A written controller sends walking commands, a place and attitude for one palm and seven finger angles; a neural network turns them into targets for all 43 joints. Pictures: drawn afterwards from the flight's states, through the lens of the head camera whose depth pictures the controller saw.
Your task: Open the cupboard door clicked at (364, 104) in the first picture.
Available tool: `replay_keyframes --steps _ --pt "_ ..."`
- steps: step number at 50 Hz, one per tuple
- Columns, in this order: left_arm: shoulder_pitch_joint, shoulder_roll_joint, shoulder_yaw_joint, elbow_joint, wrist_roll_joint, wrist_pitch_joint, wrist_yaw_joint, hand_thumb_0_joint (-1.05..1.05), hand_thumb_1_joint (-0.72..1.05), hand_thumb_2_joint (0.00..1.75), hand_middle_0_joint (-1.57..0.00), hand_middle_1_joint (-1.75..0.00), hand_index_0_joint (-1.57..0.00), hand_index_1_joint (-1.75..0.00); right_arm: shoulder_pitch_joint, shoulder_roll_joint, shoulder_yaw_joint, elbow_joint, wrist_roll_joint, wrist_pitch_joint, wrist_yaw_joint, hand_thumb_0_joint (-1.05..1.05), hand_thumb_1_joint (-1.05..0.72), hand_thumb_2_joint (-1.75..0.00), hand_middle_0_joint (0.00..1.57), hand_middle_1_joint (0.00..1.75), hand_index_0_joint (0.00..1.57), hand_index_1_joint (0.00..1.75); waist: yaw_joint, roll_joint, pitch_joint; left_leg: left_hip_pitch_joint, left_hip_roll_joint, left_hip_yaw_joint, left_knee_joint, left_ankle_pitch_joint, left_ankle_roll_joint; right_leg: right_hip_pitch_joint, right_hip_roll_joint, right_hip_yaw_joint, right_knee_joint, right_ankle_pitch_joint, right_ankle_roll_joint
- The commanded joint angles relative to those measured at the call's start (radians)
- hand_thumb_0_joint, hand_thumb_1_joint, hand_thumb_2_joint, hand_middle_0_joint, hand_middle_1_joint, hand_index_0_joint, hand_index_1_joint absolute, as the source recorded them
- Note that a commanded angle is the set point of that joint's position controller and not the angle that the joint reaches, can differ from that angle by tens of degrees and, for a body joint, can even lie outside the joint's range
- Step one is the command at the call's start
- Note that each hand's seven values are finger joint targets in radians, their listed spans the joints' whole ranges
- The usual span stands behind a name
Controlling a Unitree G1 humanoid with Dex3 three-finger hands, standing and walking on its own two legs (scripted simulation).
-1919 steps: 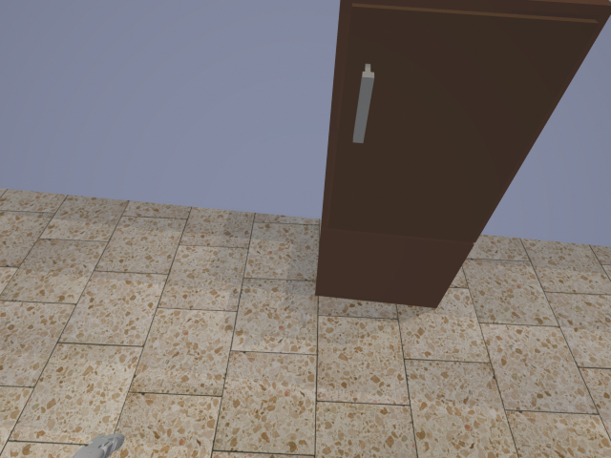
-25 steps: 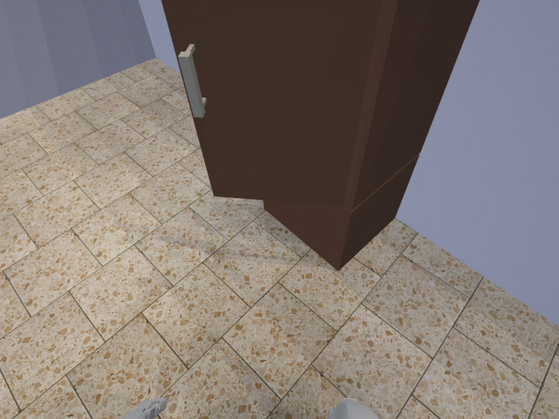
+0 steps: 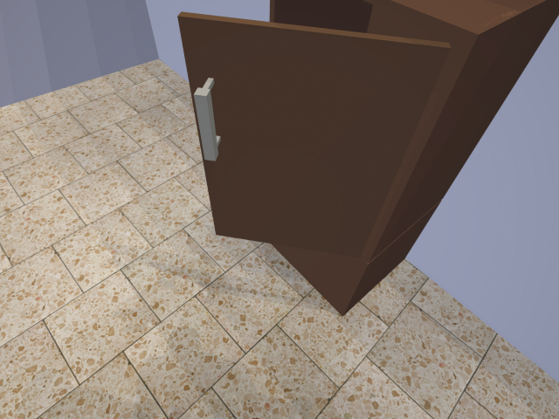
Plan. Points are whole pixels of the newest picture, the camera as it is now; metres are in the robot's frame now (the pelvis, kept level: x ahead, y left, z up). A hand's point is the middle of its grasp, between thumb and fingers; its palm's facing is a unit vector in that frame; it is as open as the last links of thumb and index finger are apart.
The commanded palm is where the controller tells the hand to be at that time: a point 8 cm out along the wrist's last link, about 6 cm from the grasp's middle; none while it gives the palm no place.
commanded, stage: come to a stop and stand still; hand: left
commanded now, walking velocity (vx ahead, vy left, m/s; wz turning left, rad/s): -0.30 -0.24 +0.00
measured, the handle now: (210, 120) +0.59 +0.18 +0.08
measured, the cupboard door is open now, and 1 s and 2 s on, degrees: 40 40 40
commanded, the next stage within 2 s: look again from close up in 0.68 s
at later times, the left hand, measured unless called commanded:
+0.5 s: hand out of the picture +0.03 +0.14 -0.16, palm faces -0.03 -0.97 -0.23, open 7.4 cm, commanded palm none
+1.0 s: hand out of the picture -0.02 +0.16 -0.16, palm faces -0.03 -0.97 -0.24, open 7.4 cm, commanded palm none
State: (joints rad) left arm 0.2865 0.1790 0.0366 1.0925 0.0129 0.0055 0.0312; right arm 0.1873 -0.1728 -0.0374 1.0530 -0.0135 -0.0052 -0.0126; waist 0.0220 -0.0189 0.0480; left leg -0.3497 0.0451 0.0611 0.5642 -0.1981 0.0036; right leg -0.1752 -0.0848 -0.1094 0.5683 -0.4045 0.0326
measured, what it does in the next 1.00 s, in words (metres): steps on the spot: right foot, then left foot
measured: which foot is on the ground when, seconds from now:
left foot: down 0.00-0.34, up 0.36-0.58, down 0.60-1.00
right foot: up 0.00-0.32, down 0.34-1.00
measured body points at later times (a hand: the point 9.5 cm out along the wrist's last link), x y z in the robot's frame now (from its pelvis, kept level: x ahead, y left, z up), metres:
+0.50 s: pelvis -0.03 -0.04 +0.01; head -0.01 -0.06 +0.46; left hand +0.03 +0.19 -0.14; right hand -0.01 -0.30 -0.15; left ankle -0.03 +0.09 -0.69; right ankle -0.05 -0.16 -0.73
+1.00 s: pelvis -0.03 -0.03 +0.01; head -0.02 -0.04 +0.46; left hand -0.02 +0.21 -0.14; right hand -0.02 -0.26 -0.16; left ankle -0.05 +0.07 -0.73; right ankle -0.05 -0.16 -0.73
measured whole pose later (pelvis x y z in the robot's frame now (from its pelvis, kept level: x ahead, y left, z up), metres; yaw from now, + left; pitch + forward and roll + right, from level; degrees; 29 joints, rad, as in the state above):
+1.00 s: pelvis -0.03 -0.03 +0.01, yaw -2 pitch +0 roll +0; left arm 0.28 0.16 -0.01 1.09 0.01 -0.01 0.03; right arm 0.28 -0.18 0.00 1.05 -0.01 -0.01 -0.02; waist -0.01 0.04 0.03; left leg -0.20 -0.02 0.05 0.51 -0.31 0.04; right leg -0.21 -0.04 -0.03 0.51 -0.30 0.01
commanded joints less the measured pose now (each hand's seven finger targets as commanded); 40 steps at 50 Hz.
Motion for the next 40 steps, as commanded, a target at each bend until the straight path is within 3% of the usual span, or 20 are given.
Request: replay_keyframes --steps 1,3,6,8,14,15,16,17,18,19,22,26,28,30,32,34,37,38,39,40 --pt "0.053 0.065 0.013 -0.061 -0.004 0.028 0.007 0.0 0.9 0.9 -0.2 -0.3 -0.2 -0.3 0.112 -0.192 -0.031 -0.025 -0.011 0.009 -0.042 0.0 -0.9 -0.9 0.2 0.3 0.2 0.3 -0.04 0.3 -0.043 0.151 0.313 -0.264 -0.212 0.723 0.175 -0.173 0.031 0.051 0.32 -0.21 -0.016" --pt "0.036 0.092 0.029 -0.073 -0.001 0.037 0.005 0.0 0.9 0.9 -0.2 -0.3 -0.2 -0.3 0.114 -0.199 -0.04 -0.038 -0.012 0.017 -0.054 0.0 -0.9 -0.9 0.2 0.3 0.2 0.3 -0.055 0.261 -0.104 0.197 0.338 -0.245 -0.163 0.856 0.208 -0.227 0.039 0.12 0.484 -0.21 -0.019" --pt "0.018 0.09 0.039 -0.101 -0.001 0.041 -0.004 0.0 0.9 0.9 -0.2 -0.3 -0.2 -0.3 0.058 -0.21 -0.053 -0.069 -0.013 0.021 -0.06 0.0 -0.9 -0.9 0.2 0.3 0.2 0.3 -0.043 0.143 -0.159 0.264 0.332 -0.219 -0.136 0.745 0.211 -0.3 0.056 0.133 0.528 -0.158 -0.008" --pt "0.001 0.081 0.046 -0.117 0.0 0.05 -0.009 0.0 0.9 0.9 -0.2 -0.3 -0.2 -0.3 0.036 -0.214 -0.056 -0.076 -0.014 0.021 -0.059 0.0 -0.9 -0.9 0.2 0.3 0.2 0.3 -0.039 0.148 -0.175 0.232 0.323 -0.205 -0.167 0.601 0.196 -0.285 0.058 0.141 0.518 -0.119 0.002" --pt "0.061 0.062 0.042 -0.125 0.004 0.04 -0.021 0.0 0.9 0.9 -0.2 -0.3 -0.2 -0.3 -0.028 -0.214 -0.065 -0.093 -0.018 0.029 -0.034 0.0 -0.9 -0.9 0.2 0.3 0.2 0.3 -0.006 0.188 -0.149 0.06 0.261 -0.18 -0.194 0.112 0.124 -0.033 0.061 0.055 0.053 0.028 -0.023" --pt "0.101 0.078 0.045 -0.112 0.009 0.036 -0.02 0.0 0.9 0.9 -0.2 -0.3 -0.2 -0.3 -0.031 -0.203 -0.067 -0.099 -0.012 0.035 -0.028 0.0 -0.9 -0.9 0.2 0.3 0.2 0.3 0.012 0.125 -0.131 -0.017 0.205 -0.138 -0.152 0.003 0.085 0.056 0.064 0.042 -0.081 0.134 -0.025" --pt "0.117 0.134 0.05 -0.117 0.021 0.024 -0.015 0.0 0.9 0.9 -0.2 -0.3 -0.2 -0.3 -0.013 -0.144 -0.06 -0.102 -0.001 0.04 -0.022 0.0 -0.9 -0.9 0.2 0.3 0.2 0.3 0.017 -0.073 -0.094 -0.083 0.094 -0.079 -0.021 -0.132 0.031 0.06 -0.025 0.196 -0.261 0.126 -0.059" --pt "0.047 0.211 0.057 -0.136 0.028 0.019 -0.01 0.0 0.9 0.9 -0.2 -0.3 -0.2 -0.3 -0.024 -0.08 -0.046 -0.124 0.002 0.046 -0.01 0.0 -0.9 -0.9 0.2 0.3 0.2 0.3 -0.002 -0.316 -0.02 -0.162 -0.026 0.016 0.143 -0.299 -0.035 -0.04 -0.231 0.411 -0.37 0.06 -0.146" --pt "-0.019 0.217 0.046 -0.162 0.022 0.015 -0.006 0.0 0.9 0.9 -0.2 -0.3 -0.2 -0.3 -0.071 -0.107 -0.045 -0.134 0.0 0.057 -0.003 0.0 -0.9 -0.9 0.2 0.3 0.2 0.3 0.014 -0.26 0.003 -0.107 -0.011 -0.06 0.29 -0.36 -0.021 -0.194 -0.292 0.418 -0.402 -0.008 -0.208" --pt "-0.083 0.21 0.037 -0.186 0.025 0.02 -0.01 0.0 0.9 0.9 -0.2 -0.3 -0.2 -0.3 -0.059 -0.091 -0.046 -0.133 -0.002 0.056 0.01 0.0 -0.9 -0.9 0.2 0.3 0.2 0.3 -0.019 -0.17 0.019 -0.075 -0.024 -0.059 0.37 -0.31 -0.015 -0.269 -0.238 0.36 -0.396 -0.078 -0.207" --pt "-0.119 0.138 0.022 -0.162 0.013 -0.005 -0.004 0.0 0.9 0.9 -0.2 -0.3 -0.2 -0.3 0.004 -0.085 -0.042 -0.076 -0.004 0.057 0.005 0.0 -0.9 -0.9 0.2 0.3 0.2 0.3 -0.051 -0.187 0.026 -0.082 -0.008 -0.06 0.4 -0.219 -0.022 -0.165 -0.151 0.247 -0.311 0.255 -0.176" --pt "-0.058 0.14 0.021 -0.12 0.01 -0.017 0.0 0.0 0.9 0.9 -0.2 -0.3 -0.2 -0.3 0.04 -0.052 -0.023 -0.044 0.003 0.036 -0.001 0.0 -0.9 -0.9 0.2 0.3 0.2 0.3 -0.032 -0.113 -0.037 0.02 -0.024 -0.017 0.066 -0.195 -0.035 0.008 -0.128 0.201 -0.214 0.473 -0.176" --pt "-0.038 0.131 0.014 -0.094 -0.004 -0.02 -0.001 0.0 0.9 0.9 -0.2 -0.3 -0.2 -0.3 0.09 -0.053 -0.01 -0.011 0.002 0.015 -0.007 0.0 -0.9 -0.9 0.2 0.3 0.2 0.3 -0.039 -0.052 -0.081 0.157 -0.017 -0.052 -0.182 0.025 -0.024 0.026 -0.1 0.193 -0.127 0.514 -0.121" --pt "0.015 0.076 0.002 -0.075 -0.019 -0.02 -0.003 0.0 0.9 0.9 -0.2 -0.3 -0.2 -0.3 0.08 -0.125 -0.009 -0.003 -0.007 -0.011 -0.023 0.0 -0.9 -0.9 0.2 0.3 0.2 0.3 0.002 0.136 -0.135 0.233 0.142 -0.199 -0.164 0.4 0.045 0.007 -0.017 0.138 -0.112 0.377 -0.054" --pt "-0.009 0.068 -0.002 -0.063 -0.013 -0.017 -0.002 0.0 0.9 0.9 -0.2 -0.3 -0.2 -0.3 0.072 -0.125 -0.003 0.009 -0.009 -0.006 -0.035 0.0 -0.9 -0.9 0.2 0.3 0.2 0.3 -0.005 0.094 -0.104 0.202 0.122 -0.152 -0.141 0.375 0.038 0.037 -0.011 0.138 -0.16 0.373 -0.054" --pt "-0.041 0.082 -0.001 -0.043 -0.012 -0.008 -0.002 0.0 0.9 0.9 -0.2 -0.3 -0.2 -0.3 0.092 -0.101 0.005 0.034 -0.003 -0.005 -0.036 0.0 -0.9 -0.9 0.2 0.3 0.2 0.3 -0.015 0.194 -0.08 0.188 0.105 -0.146 -0.196 0.354 0.029 0.059 -0.007 0.111 -0.146 0.324 -0.05" --pt "-0.03 0.077 -0.004 -0.018 -0.009 -0.008 -0.006 0.0 0.9 0.9 -0.2 -0.3 -0.2 -0.3 0.092 -0.088 0.009 0.044 -0.002 -0.002 -0.034 0.0 -0.9 -0.9 0.2 0.3 0.2 0.3 -0.011 0.095 -0.017 0.141 0.083 -0.138 -0.222 0.168 0.02 0.06 -0.012 0.129 -0.207 0.291 -0.056" --pt "0.074 0.097 -0.016 -0.006 0.004 -0.026 0.042 0.0 0.9 0.9 -0.2 -0.3 -0.2 -0.3 0.009 -0.119 0.007 -0.031 0.013 -0.019 -0.017 0.0 -0.9 -0.9 0.2 0.3 0.2 0.3 0.023 0.105 0.031 0.12 0.068 -0.066 -0.031 0.162 -0.003 -0.031 -0.061 0.179 -0.198 0.504 -0.053" --pt "0.013 0.134 -0.017 -0.051 0.001 -0.039 0.034 0.0 0.9 0.9 -0.2 -0.3 -0.2 -0.3 0.084 -0.056 0.015 -0.05 0.004 -0.013 -0.011 0.0 -0.9 -0.9 0.2 0.3 0.2 0.3 -0.041 0.085 -0.026 0.113 0.028 -0.081 -0.064 -0.021 -0.001 -0.023 -0.085 0.215 -0.183 0.379 -0.09" --pt "-0.025 0.122 -0.021 -0.058 0.0 -0.039 0.023 0.0 0.9 0.9 -0.2 -0.3 -0.2 -0.3 0.108 -0.058 0.018 -0.037 0.001 -0.016 -0.01 0.0 -0.9 -0.9 0.2 0.3 0.2 0.3 -0.042 0.108 0.007 0.109 0.033 -0.097 -0.118 -0.026 0.01 -0.06 -0.059 0.191 -0.171 0.238 -0.099"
